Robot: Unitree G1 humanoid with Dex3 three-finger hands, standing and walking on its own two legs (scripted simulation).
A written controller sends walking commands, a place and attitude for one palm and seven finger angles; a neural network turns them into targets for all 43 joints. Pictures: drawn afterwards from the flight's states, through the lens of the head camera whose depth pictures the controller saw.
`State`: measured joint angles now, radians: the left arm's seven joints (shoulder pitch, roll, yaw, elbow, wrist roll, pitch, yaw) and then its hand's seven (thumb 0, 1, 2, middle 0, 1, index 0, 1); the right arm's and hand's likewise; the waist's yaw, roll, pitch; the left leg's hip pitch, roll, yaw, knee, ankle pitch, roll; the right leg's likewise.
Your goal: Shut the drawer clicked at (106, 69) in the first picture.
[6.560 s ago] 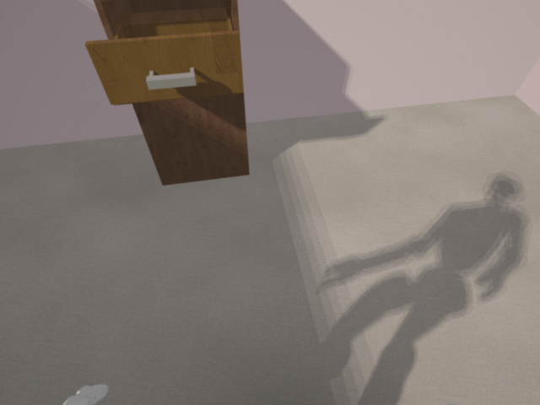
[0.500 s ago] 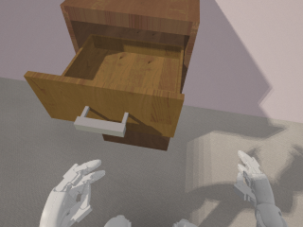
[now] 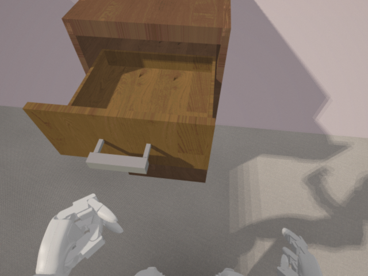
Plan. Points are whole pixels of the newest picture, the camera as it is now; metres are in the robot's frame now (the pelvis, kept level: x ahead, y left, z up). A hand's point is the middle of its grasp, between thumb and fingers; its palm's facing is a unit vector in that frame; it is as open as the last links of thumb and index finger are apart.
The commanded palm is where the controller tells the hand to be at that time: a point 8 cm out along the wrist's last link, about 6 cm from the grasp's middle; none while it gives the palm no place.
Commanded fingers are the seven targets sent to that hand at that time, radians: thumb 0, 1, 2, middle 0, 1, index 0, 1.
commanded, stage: raise the hand and make a fist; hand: left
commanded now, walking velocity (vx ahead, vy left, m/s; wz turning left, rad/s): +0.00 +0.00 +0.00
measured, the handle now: (121, 154) +0.37 +0.17 +0.04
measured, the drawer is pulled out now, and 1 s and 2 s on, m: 0.29 0.29 0.29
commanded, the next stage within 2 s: bring the fist close to the handle in 0.98 s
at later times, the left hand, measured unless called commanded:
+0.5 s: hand (92, 237) +0.17 +0.15 +0.13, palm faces -0.04 -1.00 -0.05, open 3.2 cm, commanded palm +0.13 +0.20 +0.14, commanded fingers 0.00 0.90 0.90 -1.40 -1.60 -1.40 -1.60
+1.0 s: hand (97, 234) +0.17 +0.14 +0.14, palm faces -0.04 -1.00 -0.07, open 3.3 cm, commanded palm +0.13 +0.19 +0.15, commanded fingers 0.00 0.90 0.90 -1.40 -1.60 -1.40 -1.60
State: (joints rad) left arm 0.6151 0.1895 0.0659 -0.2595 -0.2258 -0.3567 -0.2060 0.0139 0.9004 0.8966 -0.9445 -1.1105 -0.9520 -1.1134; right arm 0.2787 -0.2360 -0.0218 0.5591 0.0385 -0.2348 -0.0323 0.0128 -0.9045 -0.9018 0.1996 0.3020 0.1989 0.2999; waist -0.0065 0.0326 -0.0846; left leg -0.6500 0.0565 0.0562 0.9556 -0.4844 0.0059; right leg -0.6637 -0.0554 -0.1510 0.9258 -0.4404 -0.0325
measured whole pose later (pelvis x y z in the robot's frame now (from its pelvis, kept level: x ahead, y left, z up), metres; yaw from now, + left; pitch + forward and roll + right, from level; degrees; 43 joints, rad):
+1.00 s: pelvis +0.01 +0.00 +0.02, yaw +0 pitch +4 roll -1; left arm 0.68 0.18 0.01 -0.49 -0.19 -0.18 -0.17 0.01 0.90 0.90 -1.40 -1.60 -1.40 -1.60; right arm 0.25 -0.24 0.02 0.53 0.05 -0.29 -0.03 0.01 -0.91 -0.90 0.20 0.30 0.20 0.30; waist 0.03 0.06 -0.08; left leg -0.42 0.05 0.06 0.79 -0.44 0.01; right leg -0.44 -0.05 -0.15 0.77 -0.39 -0.03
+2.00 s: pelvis +0.00 +0.00 +0.00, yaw +0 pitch +12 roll +0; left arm 0.34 0.16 0.01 -0.05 -0.17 -0.37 -0.16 0.01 0.90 0.90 -1.40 -1.60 -1.40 -1.60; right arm 0.24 -0.24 0.01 0.54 0.01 -0.21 -0.01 0.01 -0.91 -0.90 0.20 0.30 0.20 0.30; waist -0.01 0.03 -0.09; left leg -0.68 0.05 0.06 0.96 -0.49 0.01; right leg -0.70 -0.06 -0.14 0.94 -0.45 -0.03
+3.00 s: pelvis +0.00 +0.00 -0.01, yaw +0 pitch +14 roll -1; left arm 0.09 0.18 0.02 0.15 -0.18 -0.37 -0.16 -0.03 0.86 0.91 -1.40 -1.60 -1.40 -1.60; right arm 0.22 -0.25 0.02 0.55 0.02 -0.13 -0.01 0.01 -0.91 -0.90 0.20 0.30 0.20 0.30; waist -0.02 0.03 -0.10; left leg -0.75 0.04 0.05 0.99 -0.50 0.01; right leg -0.76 -0.07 -0.14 0.97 -0.46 -0.03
